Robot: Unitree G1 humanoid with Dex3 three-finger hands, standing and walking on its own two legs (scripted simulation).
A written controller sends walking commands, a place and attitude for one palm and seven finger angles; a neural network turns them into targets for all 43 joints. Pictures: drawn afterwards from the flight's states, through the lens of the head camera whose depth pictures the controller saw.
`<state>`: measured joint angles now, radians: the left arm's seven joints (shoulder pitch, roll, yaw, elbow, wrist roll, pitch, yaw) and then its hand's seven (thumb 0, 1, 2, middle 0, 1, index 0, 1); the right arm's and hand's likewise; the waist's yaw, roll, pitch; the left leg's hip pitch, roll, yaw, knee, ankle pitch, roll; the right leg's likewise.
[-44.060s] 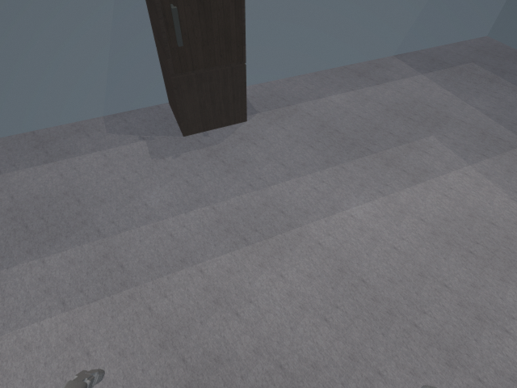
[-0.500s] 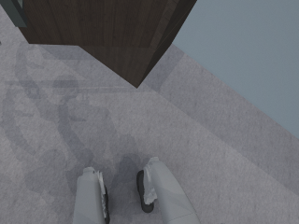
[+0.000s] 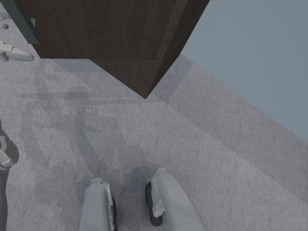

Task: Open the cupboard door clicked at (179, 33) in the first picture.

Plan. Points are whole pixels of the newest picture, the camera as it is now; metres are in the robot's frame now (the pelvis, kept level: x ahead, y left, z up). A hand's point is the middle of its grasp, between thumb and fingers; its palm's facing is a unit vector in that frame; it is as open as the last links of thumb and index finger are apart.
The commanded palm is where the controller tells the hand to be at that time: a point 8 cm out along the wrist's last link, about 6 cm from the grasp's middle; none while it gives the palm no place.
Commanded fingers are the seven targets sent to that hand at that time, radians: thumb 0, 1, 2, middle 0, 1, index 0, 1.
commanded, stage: slide the fingers in behind the handle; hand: left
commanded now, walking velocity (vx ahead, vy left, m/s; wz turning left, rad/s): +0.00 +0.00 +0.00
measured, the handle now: (18, 4) +0.62 +0.23 +0.05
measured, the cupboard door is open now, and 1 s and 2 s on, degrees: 41 41 46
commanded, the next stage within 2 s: close the thumb around the handle in 0.80 s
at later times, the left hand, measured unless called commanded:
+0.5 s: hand (25, 26) +0.56 +0.22 +0.05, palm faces +0.01 -1.00 -0.02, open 13.9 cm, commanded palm +0.55 +0.24 +0.05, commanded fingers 0.00 -0.50 0.30 -0.30 -1.20 -0.30 -1.20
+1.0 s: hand (25, 25) +0.56 +0.22 +0.05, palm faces +0.01 -1.00 -0.03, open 13.8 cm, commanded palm +0.55 +0.23 +0.05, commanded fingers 0.00 -0.16 0.44 -0.32 -1.24 -0.32 -1.24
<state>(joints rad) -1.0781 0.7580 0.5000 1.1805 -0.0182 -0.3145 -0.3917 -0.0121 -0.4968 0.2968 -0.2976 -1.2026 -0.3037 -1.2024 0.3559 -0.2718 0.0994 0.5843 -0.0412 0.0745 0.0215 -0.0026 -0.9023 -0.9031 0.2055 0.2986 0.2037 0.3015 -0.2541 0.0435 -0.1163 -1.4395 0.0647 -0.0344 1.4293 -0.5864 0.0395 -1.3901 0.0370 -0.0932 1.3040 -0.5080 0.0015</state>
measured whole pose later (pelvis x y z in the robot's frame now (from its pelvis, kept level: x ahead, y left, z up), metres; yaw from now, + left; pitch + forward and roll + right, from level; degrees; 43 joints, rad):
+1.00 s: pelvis +0.00 -0.01 +0.00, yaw +1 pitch +34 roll -6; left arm -1.09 0.67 0.45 1.19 -0.02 -0.35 -0.31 -0.01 -0.47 0.31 -0.30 -1.21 -0.31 -1.21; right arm 0.34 -0.27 0.08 0.61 -0.04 0.07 0.03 0.00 -0.90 -0.90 0.20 0.30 0.20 0.30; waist -0.24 0.05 -0.12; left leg -1.43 0.06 -0.03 1.42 -0.58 0.03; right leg -1.39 0.03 -0.09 1.31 -0.52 -0.01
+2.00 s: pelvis +0.01 -0.01 +0.02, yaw +1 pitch +31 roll -5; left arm -0.87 0.56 0.46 1.04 -0.09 -0.38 -0.31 0.01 0.70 0.77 -0.31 -1.31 -0.34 -1.35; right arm 0.35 -0.26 0.07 0.59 -0.02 0.09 0.04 0.00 -0.90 -0.90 0.20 0.30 0.20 0.30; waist -0.21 0.05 -0.13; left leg -1.33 0.06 0.00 1.36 -0.58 0.03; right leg -1.31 0.04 -0.06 1.27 -0.51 -0.01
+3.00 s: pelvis +0.01 -0.05 +0.04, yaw +6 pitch +22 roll +1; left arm -0.11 -0.10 -0.13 0.51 0.16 -0.57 0.58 0.00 0.65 0.76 -0.34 -1.33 -0.35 -1.34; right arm 0.14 -0.18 -0.02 0.62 -0.11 -0.04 0.03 0.01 -0.90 -0.90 0.20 0.30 0.20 0.30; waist -0.03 0.01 -0.17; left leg -1.08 0.01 -0.02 1.25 -0.55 -0.03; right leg -1.08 -0.01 -0.08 1.26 -0.56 -0.06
